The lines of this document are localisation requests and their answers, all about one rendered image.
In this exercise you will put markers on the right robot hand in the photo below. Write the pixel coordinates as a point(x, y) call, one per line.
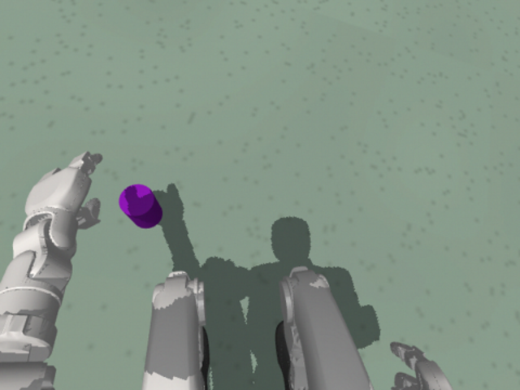
point(428, 373)

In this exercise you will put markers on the right robot foot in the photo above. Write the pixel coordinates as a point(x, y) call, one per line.
point(282, 355)

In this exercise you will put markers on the can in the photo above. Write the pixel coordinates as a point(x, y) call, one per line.
point(141, 206)

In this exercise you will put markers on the left robot arm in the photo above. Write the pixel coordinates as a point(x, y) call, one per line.
point(31, 293)

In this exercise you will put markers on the left robot hand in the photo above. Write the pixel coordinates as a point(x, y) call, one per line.
point(67, 189)

